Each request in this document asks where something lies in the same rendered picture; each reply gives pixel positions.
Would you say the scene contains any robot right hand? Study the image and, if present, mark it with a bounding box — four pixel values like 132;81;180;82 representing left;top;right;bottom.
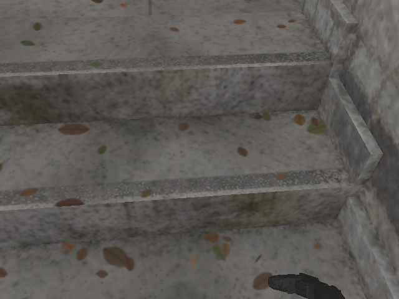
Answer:
268;273;345;299

